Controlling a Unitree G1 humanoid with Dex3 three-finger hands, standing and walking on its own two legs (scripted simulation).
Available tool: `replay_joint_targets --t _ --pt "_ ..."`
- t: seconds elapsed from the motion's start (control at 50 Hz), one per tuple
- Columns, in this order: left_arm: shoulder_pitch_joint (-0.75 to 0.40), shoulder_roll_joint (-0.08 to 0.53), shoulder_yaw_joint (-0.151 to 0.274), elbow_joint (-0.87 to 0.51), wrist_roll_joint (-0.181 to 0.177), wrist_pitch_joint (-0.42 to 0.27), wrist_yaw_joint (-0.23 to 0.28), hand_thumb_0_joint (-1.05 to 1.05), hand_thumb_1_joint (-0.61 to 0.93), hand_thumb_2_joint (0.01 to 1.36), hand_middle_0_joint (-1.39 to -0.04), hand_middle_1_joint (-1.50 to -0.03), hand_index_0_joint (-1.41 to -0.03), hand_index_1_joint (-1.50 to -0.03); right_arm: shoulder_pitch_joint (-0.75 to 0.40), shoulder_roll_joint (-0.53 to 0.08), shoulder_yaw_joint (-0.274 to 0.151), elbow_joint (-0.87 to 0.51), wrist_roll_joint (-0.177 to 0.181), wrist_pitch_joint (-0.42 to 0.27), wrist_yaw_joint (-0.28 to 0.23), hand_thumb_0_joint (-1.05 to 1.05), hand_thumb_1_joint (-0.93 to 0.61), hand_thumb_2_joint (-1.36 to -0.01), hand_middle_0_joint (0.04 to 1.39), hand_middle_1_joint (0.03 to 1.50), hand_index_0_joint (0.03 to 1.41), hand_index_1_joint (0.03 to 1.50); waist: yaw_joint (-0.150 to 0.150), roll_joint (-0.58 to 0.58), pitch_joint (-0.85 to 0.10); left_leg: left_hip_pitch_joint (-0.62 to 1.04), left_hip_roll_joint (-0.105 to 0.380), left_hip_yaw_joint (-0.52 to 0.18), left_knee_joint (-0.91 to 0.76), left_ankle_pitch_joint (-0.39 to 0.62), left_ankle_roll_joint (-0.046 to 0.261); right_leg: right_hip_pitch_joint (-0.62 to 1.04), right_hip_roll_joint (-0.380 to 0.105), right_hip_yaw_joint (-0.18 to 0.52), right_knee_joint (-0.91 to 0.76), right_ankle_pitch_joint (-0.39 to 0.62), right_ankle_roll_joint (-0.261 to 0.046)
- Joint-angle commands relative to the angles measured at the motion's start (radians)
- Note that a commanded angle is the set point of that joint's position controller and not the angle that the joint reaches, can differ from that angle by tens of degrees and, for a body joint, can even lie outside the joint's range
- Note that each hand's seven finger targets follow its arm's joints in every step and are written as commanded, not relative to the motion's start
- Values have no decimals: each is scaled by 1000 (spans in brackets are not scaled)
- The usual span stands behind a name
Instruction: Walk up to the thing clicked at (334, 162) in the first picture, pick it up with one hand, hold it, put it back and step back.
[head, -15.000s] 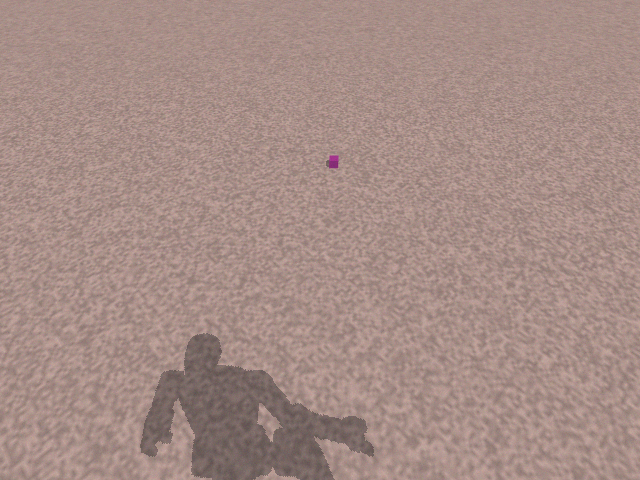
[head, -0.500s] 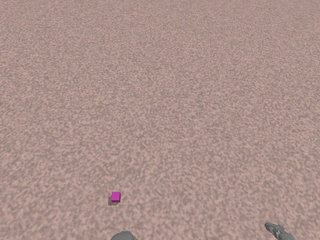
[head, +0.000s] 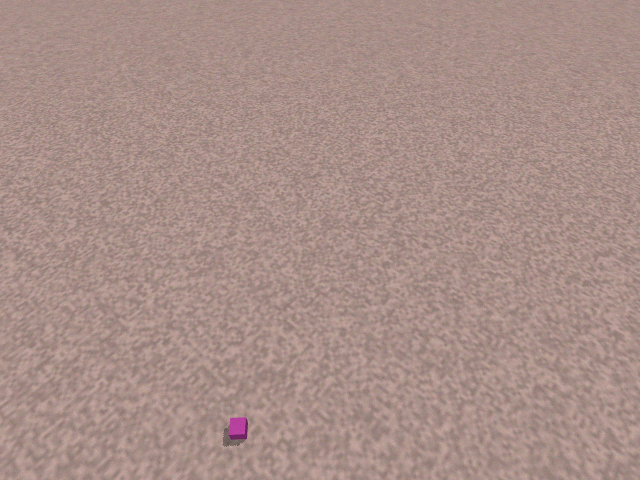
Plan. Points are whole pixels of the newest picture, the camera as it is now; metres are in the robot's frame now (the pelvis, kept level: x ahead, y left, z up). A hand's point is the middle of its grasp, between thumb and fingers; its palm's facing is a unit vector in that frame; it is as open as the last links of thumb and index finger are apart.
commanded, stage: walk up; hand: left
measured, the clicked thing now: (238, 428) +0.42 +0.24 -0.75
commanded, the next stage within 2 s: none
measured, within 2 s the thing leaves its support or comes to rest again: neither
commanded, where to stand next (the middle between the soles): +0.05 -0.02 m, yaw +1 degrees
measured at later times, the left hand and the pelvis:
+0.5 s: hand out of the picture +0.08 +0.26 -0.15, palm faces -0.01 -0.94 -0.35, open 7.3 cm; pelvis +0.01 +0.00 +0.00, yaw +1 degrees
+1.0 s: hand out of the picture +0.01 +0.26 -0.17, palm faces +0.01 -0.90 -0.43, open 7.3 cm; pelvis -0.05 -0.03 -0.03, yaw +1 degrees
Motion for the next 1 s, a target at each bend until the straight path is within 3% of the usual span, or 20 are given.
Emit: replay_joint_targets --t 0.0,0.04,0.12,0.24,0.3,0.48,0.62,0.64,0.66,0.7,0.72,0.78,0.82,0.86,0.88,0.9,0.92,0.94,0.96,0.98 --pt "-28 219 52 -38 -4 -20 11 0 900 900 -200 -300 -200 -300 -85 -211 -38 -58 2 -32 -15 0 -900 -900 200 300 200 300 22 15 -66 57 96 -131 -109 -112 34 -55 -90 61 -125 36 -59" --pt "-27 219 52 -32 -5 -20 11 0 900 900 -200 -300 -200 -300 -81 -209 -37 -53 2 -34 -16 0 -900 -900 200 300 200 300 22 28 -95 80 100 -124 -99 -39 33 -32 -93 58 -117 75 -59" --pt "-33 219 49 -24 -3 -15 12 0 900 900 -200 -300 -200 -300 -92 -215 -41 -52 2 -30 -18 0 -900 -900 200 300 200 300 17 42 -88 82 101 -129 -109 -76 36 -52 -91 51 -123 69 -54" --pt "-39 213 45 -6 -1 -17 13 0 900 900 -200 -300 -200 -300 -92 -209 -43 -40 4 -28 -20 0 -900 -900 200 300 200 300 7 30 -106 105 104 -125 -97 -7 38 -46 -93 46 -133 96 -52" --pt "-44 215 45 -5 -1 -18 13 0 900 900 -200 -300 -200 -300 -92 -210 -44 -36 5 -26 -20 0 -900 -900 200 300 200 300 2 20 -95 112 96 -121 -99 -19 35 -63 -97 49 -142 94 -50" --pt "-34 215 47 5 0 -23 20 0 900 900 -200 -300 -200 -300 -113 -196 -45 -37 6 -19 -19 0 -900 -900 200 300 200 300 5 -23 -118 181 93 -91 -46 166 37 -63 -106 37 -158 193 -35" --pt "-36 216 48 2 3 -19 20 0 900 900 -200 -300 -200 -300 -127 -197 -48 -38 5 -13 -20 0 -900 -900 200 300 200 300 3 -11 -83 166 91 -98 -76 84 30 -80 -105 36 -168 124 -36" --pt "-34 274 73 -22 -7 -1 26 0 900 900 -200 -300 -200 -300 -117 -266 -71 -48 7 3 -21 0 -900 -900 200 300 200 300 3 -1 14 82 88 -96 6 323 37 -123 -99 31 -51 320 -42" --pt "-3 261 75 -33 -11 7 32 0 900 900 -200 -300 -200 -300 -111 -252 -73 -64 13 10 -23 0 -900 -900 200 300 200 300 8 1 -25 100 96 -87 37 410 48 -111 -94 4 -16 371 -45" --pt "19 247 77 -58 -10 15 34 0 900 900 -200 -300 -200 -300 -100 -250 -82 -83 18 17 -23 0 -900 -900 200 300 200 300 9 3 -96 130 101 -80 61 456 71 -95 -82 -13 26 378 -49" --pt "12 247 81 -71 -8 21 34 0 900 900 -200 -300 -200 -300 -95 -252 -89 -94 18 23 -24 0 -900 -900 200 300 200 300 3 7 -136 121 112 -95 62 446 83 -77 -71 -20 64 348 -57" --pt "33 232 83 -112 -2 40 30 0 900 900 -200 -300 -200 -300 -106 -276 -108 -142 10 40 -25 0 -900 -900 200 300 200 300 8 64 -206 88 137 -142 50 258 122 -90 -50 -13 176 174 -81" --pt "70 221 87 -122 -1 51 25 0 900 900 -200 -300 -200 -300 -125 -282 -115 -180 1 48 -23 0 -900 -900 200 300 200 300 14 128 -218 5 176 -202 5 142 168 -81 -7 -28 308 -6 -83" --pt "161 201 98 -114 1 62 22 0 900 900 -200 -300 -200 -300 -167 -298 -129 -222 -14 56 -21 0 -900 -900 200 300 200 300 44 220 -219 -118 241 -284 -56 33 222 -43 37 -42 452 -235 -87" --pt "206 203 104 -107 1 65 20 0 900 900 -200 -300 -200 -300 -187 -302 -133 -243 -20 61 -22 0 -900 -900 200 300 200 300 60 216 -205 -191 244 -287 -57 -45 228 -15 29 -32 460 -256 -93" --pt "262 209 108 -102 2 64 19 0 900 900 -200 -300 -200 -300 -219 -300 -134 -268 -24 67 -23 0 -900 -900 200 300 200 300 91 209 -189 -214 225 -262 -8 -100 211 -17 3 -21 395 -225 -108" --pt "290 233 117 -100 13 59 21 0 900 900 -200 -300 -200 -300 -252 -262 -128 -285 -18 73 -24 0 -900 -900 200 300 200 300 127 102 -145 -224 131 -192 177 -108 153 -88 -87 85 194 -201 -146" --pt "237 325 137 -135 29 47 27 0 900 900 -200 -300 -200 -300 -245 -198 -116 -301 -8 80 -28 0 -900 -900 200 300 200 300 129 -174 -35 -312 -105 -86 466 -243 55 -188 -298 384 -87 38 -194" --pt "118 395 150 -204 45 35 33 0 900 900 -200 -300 -200 -300 -195 -169 -105 -306 -15 84 -40 0 -900 -900 200 300 200 300 86 -208 15 -334 -176 -178 635 -491 18 -280 -408 499 -126 248 -253" --pt "18 382 146 -240 45 30 38 0 900 900 -200 -300 -200 -300 -90 -191 -114 -284 -22 87 -43 0 -900 -900 200 300 200 300 24 -139 20 -308 -147 -211 760 -502 18 -337 -416 426 -90 327 -294"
